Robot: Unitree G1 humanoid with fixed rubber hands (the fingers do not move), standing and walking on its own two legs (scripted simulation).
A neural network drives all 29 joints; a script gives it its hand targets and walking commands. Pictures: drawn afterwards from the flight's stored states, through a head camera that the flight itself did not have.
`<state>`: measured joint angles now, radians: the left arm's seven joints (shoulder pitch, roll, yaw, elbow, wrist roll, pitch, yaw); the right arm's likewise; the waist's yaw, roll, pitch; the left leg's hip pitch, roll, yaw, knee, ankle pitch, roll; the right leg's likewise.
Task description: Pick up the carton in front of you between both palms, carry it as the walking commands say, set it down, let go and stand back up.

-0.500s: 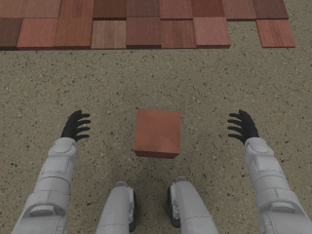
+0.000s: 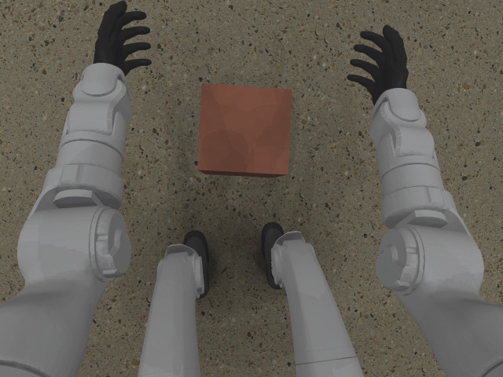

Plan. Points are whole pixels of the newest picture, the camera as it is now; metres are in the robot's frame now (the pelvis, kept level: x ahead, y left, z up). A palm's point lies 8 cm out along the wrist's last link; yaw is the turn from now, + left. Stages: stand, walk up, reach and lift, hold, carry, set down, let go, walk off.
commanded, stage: reach and lift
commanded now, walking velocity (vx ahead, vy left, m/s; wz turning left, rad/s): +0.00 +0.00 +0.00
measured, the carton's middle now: (242, 137) +0.48 -0.05 -0.51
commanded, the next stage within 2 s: none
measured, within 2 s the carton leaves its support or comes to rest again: leaves its support in 1.66 s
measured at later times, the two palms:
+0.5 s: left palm (155, 122) +0.51 +0.15 -0.35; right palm (333, 130) +0.45 -0.24 -0.34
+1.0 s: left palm (169, 125) +0.52 +0.13 -0.45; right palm (314, 132) +0.47 -0.23 -0.44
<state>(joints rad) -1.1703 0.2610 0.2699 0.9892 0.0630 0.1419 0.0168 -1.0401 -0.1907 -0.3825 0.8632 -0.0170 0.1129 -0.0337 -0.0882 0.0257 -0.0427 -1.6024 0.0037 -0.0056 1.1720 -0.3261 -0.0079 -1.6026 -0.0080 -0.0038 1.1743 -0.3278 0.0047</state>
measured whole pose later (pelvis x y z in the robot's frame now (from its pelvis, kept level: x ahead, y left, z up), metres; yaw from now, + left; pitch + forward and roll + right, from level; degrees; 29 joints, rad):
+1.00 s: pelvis -0.03 +0.00 -0.27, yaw -1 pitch +37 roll -1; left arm -1.42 0.40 -0.06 1.12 -0.27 0.02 0.13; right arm -1.33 -0.33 -0.08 1.09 0.32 -0.01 -0.14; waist -0.08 -0.01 0.34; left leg -2.29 0.00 -0.03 2.19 -0.55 -0.02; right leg -2.29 0.01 -0.01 2.18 -0.54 0.01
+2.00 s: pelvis -0.04 +0.01 -0.20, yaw -3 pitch +40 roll -1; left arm -1.14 0.06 0.39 0.90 0.15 0.28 0.10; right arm -1.05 -0.07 -0.45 0.79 -0.10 0.31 -0.09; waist -0.06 0.04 -0.10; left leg -2.15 -0.06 -0.04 1.99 -0.54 -0.03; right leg -2.16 0.04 0.04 1.96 -0.51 0.05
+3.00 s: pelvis +0.04 +0.01 +0.06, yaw -3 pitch +20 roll +0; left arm -0.46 -0.12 0.31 0.61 0.16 0.32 0.07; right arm -0.44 0.10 -0.33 0.57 -0.16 0.35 -0.04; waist -0.02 0.02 -0.19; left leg -0.98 -0.05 -0.06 1.08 -0.45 -0.01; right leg -1.00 0.03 0.06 1.06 -0.42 0.02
